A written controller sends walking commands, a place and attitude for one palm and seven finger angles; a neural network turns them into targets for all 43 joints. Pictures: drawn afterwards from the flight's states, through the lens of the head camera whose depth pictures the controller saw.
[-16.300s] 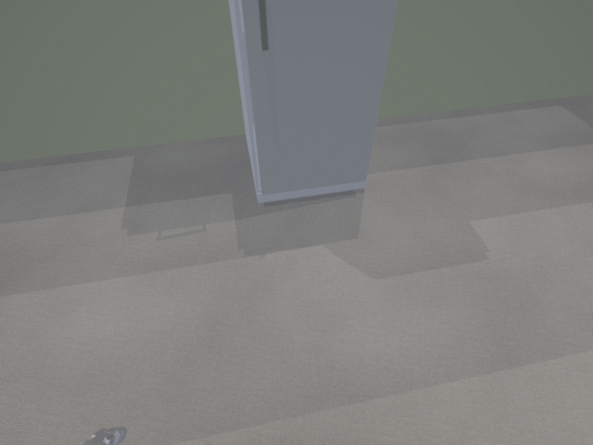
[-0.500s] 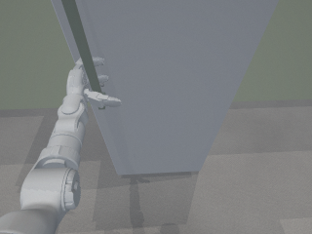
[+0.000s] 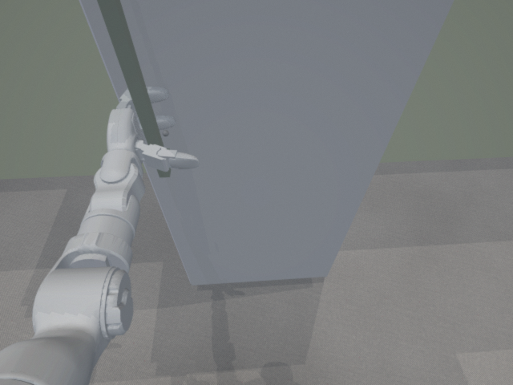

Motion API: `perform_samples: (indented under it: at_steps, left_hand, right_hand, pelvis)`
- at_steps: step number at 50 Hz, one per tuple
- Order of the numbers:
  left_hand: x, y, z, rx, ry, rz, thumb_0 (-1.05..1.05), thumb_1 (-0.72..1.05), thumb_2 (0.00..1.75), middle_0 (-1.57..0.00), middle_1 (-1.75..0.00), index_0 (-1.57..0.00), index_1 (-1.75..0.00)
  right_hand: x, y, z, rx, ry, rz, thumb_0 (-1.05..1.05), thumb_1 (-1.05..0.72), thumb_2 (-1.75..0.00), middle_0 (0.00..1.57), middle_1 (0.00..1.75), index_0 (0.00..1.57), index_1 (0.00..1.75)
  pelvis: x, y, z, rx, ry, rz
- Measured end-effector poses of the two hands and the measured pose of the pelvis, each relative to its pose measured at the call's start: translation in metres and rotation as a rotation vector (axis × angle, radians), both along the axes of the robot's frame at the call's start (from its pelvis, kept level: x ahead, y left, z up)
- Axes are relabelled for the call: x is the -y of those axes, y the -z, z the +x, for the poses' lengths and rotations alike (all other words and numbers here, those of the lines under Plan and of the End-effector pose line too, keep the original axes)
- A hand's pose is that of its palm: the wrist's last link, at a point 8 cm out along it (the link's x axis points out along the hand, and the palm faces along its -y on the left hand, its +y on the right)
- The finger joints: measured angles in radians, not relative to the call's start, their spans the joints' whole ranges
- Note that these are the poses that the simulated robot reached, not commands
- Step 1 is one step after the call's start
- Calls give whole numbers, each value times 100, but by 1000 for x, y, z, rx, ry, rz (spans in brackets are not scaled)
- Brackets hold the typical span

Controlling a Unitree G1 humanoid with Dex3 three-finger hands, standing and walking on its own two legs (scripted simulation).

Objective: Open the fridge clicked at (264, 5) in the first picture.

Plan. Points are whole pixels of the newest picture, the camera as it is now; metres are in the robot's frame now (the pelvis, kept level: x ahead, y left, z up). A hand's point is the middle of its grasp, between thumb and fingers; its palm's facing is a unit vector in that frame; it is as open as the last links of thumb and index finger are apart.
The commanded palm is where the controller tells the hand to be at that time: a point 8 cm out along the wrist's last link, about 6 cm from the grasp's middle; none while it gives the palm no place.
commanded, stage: grip the handle and tug to test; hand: left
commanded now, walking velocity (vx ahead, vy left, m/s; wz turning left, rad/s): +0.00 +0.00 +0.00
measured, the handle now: (129, 45) +0.52 +0.16 +0.26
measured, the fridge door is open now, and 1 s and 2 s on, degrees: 0 0 0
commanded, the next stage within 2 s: pull the door a little, standing still in 1.50 s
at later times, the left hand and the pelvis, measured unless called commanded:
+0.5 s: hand (162, 134) +0.46 +0.14 +0.15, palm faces +0.06 -1.00 +0.00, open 9.9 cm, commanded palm +0.44 +0.18 +0.14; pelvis +0.00 +0.00 +0.00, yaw +0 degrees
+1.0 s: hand (162, 134) +0.46 +0.14 +0.15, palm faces +0.08 -1.00 -0.01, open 5.3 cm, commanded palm +0.44 +0.18 +0.14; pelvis +0.00 +0.00 +0.00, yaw +1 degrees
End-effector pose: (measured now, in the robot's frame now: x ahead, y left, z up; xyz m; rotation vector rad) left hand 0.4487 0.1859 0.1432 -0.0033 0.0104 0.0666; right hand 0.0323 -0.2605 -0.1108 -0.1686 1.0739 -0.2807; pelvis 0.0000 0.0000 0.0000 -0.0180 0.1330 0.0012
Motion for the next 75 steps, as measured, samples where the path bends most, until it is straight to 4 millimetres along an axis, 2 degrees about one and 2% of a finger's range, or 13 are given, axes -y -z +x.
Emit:
perform_samples:
  at_steps: [8,14,24,40,62,68,75]
  left_hand:
    - [0,-3,-2,13,4,-1,-2,-49,31,-31,-120,-30,-120]
    - [0,-5,-7,14,4,0,-1,-36,36,-31,-122,-31,-122]
    - [-2,-4,-9,5,1,0,-1,4,53,-35,-127,-35,-128]
    - [-3,-6,-10,6,-1,6,1,74,83,-42,-137,-42,-138]
    - [-2,-5,-11,11,-10,13,0,76,82,-40,-140,-39,-140]
    - [-2,-5,-11,14,-5,10,1,77,81,-39,-140,-37,-140]
    - [-2,-5,-12,15,-2,5,1,78,80,-37,-140,-36,-140]
  right_hand:
    - [0,-2,8,19,-3,-1,1,-90,-90,20,30,20,30]
    - [0,-4,19,49,-12,0,1,-90,-90,20,30,20,30]
    - [0,-7,31,75,-32,-3,0,-90,-90,20,30,20,30]
    - [0,-4,24,46,-30,1,1,-90,-90,20,30,20,30]
    - [-3,-2,17,41,-33,10,1,-90,-90,20,30,20,30]
    - [-3,-4,25,57,-23,14,1,-90,-90,20,30,20,30]
    - [-3,-9,44,86,-23,17,1,-90,-90,20,30,20,30]
  pelvis:
    - [0,-1,1,4,3,1]
    - [0,-2,2,12,2,1]
    - [1,-2,0,18,-3,1]
    - [1,-2,0,19,-9,0]
    - [0,-1,-2,15,-9,-1]
    - [0,-3,3,16,1,2]
    - [-1,-5,13,22,5,5]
